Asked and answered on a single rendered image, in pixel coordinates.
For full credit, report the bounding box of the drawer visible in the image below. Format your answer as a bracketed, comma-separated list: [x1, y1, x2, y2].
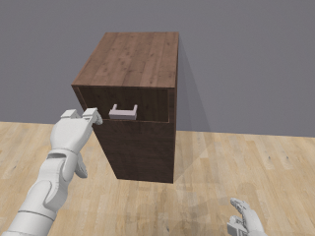
[79, 87, 169, 122]

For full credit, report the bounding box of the left robot hand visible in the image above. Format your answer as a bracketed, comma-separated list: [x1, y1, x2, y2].
[50, 107, 103, 179]

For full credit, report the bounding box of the robot left forearm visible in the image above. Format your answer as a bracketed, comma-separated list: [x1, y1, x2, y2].
[1, 148, 79, 236]

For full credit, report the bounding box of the cabinet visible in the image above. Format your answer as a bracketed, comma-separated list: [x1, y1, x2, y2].
[71, 31, 179, 184]

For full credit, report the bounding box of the handle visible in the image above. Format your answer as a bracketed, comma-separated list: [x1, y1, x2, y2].
[108, 104, 138, 120]

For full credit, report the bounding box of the right robot hand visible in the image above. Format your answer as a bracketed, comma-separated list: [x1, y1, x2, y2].
[226, 198, 265, 236]

